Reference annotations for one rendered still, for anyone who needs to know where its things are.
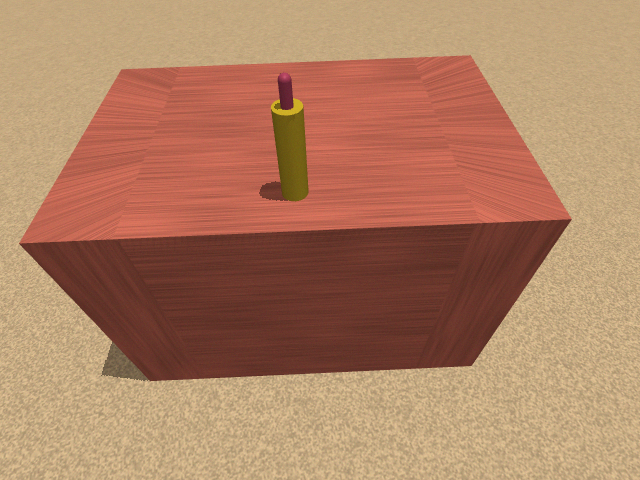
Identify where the bottle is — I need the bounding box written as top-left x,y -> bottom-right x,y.
271,73 -> 309,201

